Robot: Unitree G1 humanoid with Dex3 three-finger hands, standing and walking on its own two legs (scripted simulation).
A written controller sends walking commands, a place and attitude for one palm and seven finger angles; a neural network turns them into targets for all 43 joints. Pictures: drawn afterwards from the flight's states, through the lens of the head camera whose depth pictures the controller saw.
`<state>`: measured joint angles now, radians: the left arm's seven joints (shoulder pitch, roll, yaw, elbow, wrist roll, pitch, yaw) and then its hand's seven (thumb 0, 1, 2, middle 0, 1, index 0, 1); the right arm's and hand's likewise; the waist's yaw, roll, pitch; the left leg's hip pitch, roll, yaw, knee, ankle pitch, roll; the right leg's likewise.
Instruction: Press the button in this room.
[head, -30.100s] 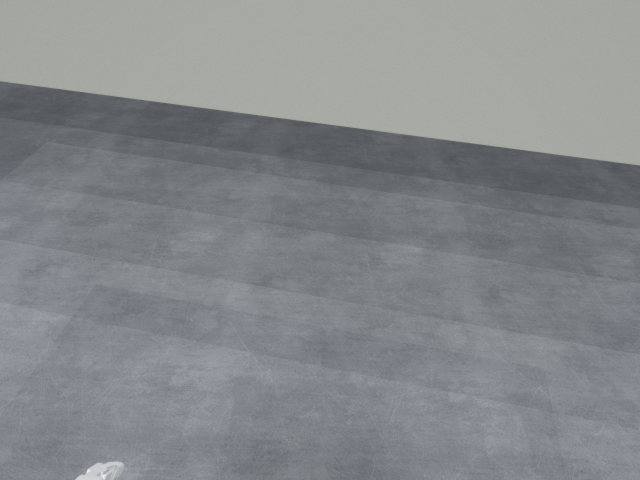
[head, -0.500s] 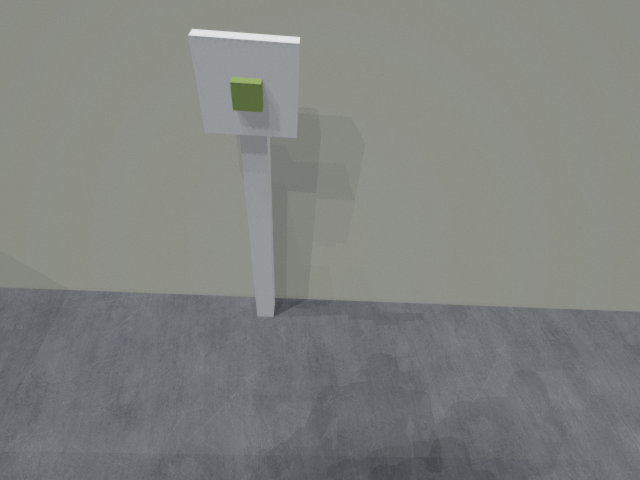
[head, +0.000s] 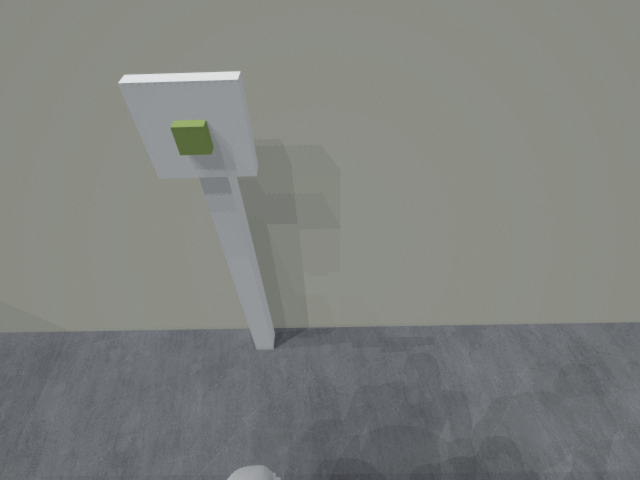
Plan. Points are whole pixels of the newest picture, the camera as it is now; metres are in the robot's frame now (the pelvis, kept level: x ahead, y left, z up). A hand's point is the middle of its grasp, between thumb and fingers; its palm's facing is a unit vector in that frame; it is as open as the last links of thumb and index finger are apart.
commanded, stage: take the last steps up to it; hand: left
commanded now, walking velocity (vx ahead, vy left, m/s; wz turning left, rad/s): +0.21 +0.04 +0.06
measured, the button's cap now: (193, 136) +0.63 +0.25 +0.10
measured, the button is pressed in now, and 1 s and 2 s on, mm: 0 0 0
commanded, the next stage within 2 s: come to a stop and stand still in 0.16 s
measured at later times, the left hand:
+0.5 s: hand out of the picture +0.10 +0.23 -0.19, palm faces +0.07 -0.99 -0.16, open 7.4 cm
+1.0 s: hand (209, 468) +0.18 +0.18 -0.15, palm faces +0.03 -0.96 -0.28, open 7.3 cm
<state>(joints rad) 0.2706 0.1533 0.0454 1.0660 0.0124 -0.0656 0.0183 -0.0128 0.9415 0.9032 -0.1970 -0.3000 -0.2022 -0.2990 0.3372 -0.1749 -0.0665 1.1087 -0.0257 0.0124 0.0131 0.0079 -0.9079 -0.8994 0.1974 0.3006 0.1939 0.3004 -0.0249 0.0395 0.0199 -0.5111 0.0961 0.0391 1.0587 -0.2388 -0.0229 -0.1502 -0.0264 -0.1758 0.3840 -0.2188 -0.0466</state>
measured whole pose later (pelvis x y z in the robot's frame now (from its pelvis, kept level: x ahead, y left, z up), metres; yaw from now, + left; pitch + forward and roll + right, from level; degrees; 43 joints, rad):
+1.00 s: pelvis +0.11 -0.01 +0.00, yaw +0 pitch -1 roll +3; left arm 0.18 0.14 0.03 1.01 0.02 0.00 0.03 0.00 0.92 0.90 -0.20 -0.30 -0.20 -0.30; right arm 0.25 -0.22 -0.07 1.08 -0.01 0.07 0.00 0.01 -0.91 -0.90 0.20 0.30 0.19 0.30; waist 0.00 0.04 0.06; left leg -0.37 0.01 0.01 0.94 -0.41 -0.05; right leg -0.25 -0.07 -0.06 0.49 -0.23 -0.02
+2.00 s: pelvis +0.11 +0.03 +0.00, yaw -1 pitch -1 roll +0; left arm 0.26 0.15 0.01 1.14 0.01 -0.01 0.04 0.01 0.92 0.90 -0.19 -0.30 -0.20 -0.30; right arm 0.31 -0.11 -0.01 1.16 0.00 -0.02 -0.03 0.00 -0.90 -0.90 0.20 0.30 0.20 0.30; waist 0.00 0.00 0.03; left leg -0.08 0.03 0.05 0.40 -0.30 -0.01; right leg -0.19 -0.05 -0.05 0.43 -0.22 0.03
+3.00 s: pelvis +0.09 +0.03 -0.01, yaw +0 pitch -2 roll -1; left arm 0.31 0.22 -0.01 1.09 0.01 0.01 0.00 0.00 0.90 0.90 -0.20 -0.30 -0.20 -0.30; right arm 0.30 -0.22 0.01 1.12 -0.02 0.02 0.01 0.01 -0.90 -0.90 0.20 0.30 0.20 0.30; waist 0.01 0.00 -0.01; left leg -0.16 0.03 0.03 0.52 -0.33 -0.01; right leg -0.23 -0.04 -0.06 0.49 -0.23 0.02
